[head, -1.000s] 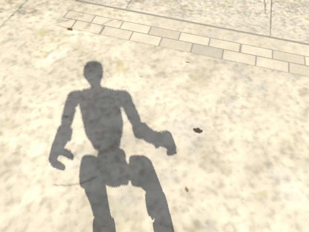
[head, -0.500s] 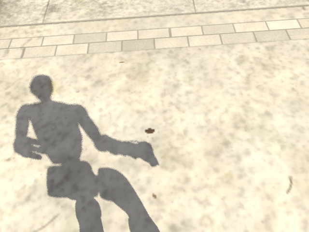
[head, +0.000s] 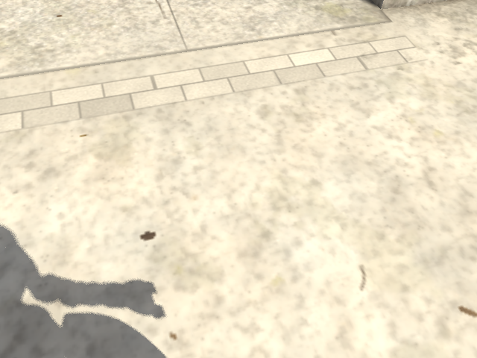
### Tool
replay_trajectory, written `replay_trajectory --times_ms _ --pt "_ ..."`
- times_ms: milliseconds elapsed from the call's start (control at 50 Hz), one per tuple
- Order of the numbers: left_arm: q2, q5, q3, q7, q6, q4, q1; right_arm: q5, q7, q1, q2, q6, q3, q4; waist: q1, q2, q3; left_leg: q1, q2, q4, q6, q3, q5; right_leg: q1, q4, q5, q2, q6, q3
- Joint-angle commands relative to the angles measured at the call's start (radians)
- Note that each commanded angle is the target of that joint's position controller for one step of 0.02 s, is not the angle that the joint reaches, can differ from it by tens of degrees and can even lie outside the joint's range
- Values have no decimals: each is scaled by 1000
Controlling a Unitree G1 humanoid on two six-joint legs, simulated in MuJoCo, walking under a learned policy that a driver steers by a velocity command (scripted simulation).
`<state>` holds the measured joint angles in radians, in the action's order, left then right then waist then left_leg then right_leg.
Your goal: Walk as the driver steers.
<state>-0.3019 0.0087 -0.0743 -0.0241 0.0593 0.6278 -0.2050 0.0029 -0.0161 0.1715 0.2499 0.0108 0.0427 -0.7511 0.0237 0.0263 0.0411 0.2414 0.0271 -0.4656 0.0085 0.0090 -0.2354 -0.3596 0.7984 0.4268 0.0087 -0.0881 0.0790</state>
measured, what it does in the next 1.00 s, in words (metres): steps on the spot: right foot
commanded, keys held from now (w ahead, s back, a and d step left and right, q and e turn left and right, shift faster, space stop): no key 1.00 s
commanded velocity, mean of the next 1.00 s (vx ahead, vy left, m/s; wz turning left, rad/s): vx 0.00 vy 0.00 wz -0.05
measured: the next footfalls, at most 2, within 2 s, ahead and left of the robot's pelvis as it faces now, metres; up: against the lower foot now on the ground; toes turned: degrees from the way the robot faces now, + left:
right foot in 0.06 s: +0.02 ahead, -0.14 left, +0.00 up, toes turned +2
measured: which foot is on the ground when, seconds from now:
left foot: down 0.00-1.00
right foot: up 0.00-0.04, down 0.06-1.00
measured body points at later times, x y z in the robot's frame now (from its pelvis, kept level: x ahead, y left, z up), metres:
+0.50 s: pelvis +0.00 -0.04 +0.00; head +0.01 -0.04 +0.44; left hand +0.14 +0.21 -0.11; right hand +0.08 -0.31 -0.13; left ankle +0.01 +0.12 -0.74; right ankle -0.02 -0.14 -0.74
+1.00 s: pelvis +0.00 -0.03 +0.00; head +0.01 -0.03 +0.45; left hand +0.08 +0.22 -0.14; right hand +0.04 -0.29 -0.15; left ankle +0.01 +0.12 -0.74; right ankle -0.02 -0.15 -0.74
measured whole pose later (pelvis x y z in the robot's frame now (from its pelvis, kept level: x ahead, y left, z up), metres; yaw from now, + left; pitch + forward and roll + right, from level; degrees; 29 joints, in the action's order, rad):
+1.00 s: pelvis +0.00 -0.03 +0.00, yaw -1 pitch -2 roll +0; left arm -0.22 0.00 -0.03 -0.03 0.00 0.93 -0.24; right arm 0.00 -0.05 0.22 0.23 0.01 0.03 -1.05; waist 0.02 0.00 0.04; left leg 0.19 0.06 -0.48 -0.05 0.01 -0.26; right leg -0.17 0.49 0.29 0.02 0.01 0.04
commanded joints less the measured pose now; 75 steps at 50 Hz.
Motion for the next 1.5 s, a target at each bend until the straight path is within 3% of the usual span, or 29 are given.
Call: replay_trajectory --times_ms 20,40,60,80,100,120,140,180,220,480,980,1500 --pt "-61 3 -11 5 -21 -64 12 -17 1 -16 193 -3 44 46 -1 -222 -96 -109 195 72 197 -177 371 92 -295 -116 15 19 -86" --pt "-58 -1 -10 7 -23 -45 -17 -26 2 -4 179 -6 38 35 -20 -201 -88 -82 181 55 170 -169 369 167 -447 -240 20 44 -91" --pt "-84 -9 -11 4 -24 -48 -20 -24 5 37 162 -16 31 20 -13 -164 -101 -25 168 46 114 -163 317 270 -486 -351 -19 75 -29" --pt "-140 -17 -19 -5 -23 -57 -39 7 13 44 125 -32 16 29 5 -27 -155 48 109 -44 43 -98 192 381 -440 -604 -146 115 107" --pt "-141 -30 -15 -2 -24 -43 20 19 17 64 71 -44 1 32 62 166 -152 27 37 -6 -20 -13 -21 270 -393 -569 -198 196 140" --pt "-70 -29 -1 10 -32 -64 52 30 13 1 115 -43 6 27 12 112 -130 -20 34 -7 -55 -16 1 213 -410 -429 -165 210 130" --pt "-46 -38 8 16 -40 -50 44 25 14 -28 128 -42 11 24 0 91 -110 -27 28 -2 -63 -9 42 194 -415 -336 -133 183 111" --pt "-69 -35 5 18 -52 -39 37 18 7 -26 131 -30 12 9 -6 82 -63 -29 28 -6 -60 -6 80 153 -420 -297 -107 154 95" --pt "-57 -31 12 16 -60 -27 22 13 4 -12 126 -26 11 -5 -2 76 -42 -39 32 5 -54 -12 91 130 -418 -299 -98 146 87" --pt "-34 -24 19 11 -66 37 11 6 -15 29 127 -24 14 -115 0 -9 -42 -74 41 25 -65 -11 120 133 -403 -319 -61 139 52" --pt "-23 -12 24 -8 -65 273 -52 -1 -36 76 92 -11 10 -281 -3 -24 -7 -71 25 46 -49 7 117 142 -402 -335 -21 114 -8" --pt "9 -6 46 -14 -59 418 -98 -3 -40 160 39 -11 -9 -346 -14 -29 20 -50 10 51 -38 15 92 126 -412 -295 -11 105 -30"
Velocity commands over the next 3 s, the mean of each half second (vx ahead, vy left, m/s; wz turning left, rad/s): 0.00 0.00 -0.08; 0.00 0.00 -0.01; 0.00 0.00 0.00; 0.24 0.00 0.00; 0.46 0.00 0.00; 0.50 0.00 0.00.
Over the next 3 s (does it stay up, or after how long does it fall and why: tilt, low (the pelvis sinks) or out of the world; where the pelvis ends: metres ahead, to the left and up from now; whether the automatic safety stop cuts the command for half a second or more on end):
stays up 0.67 0.03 0.00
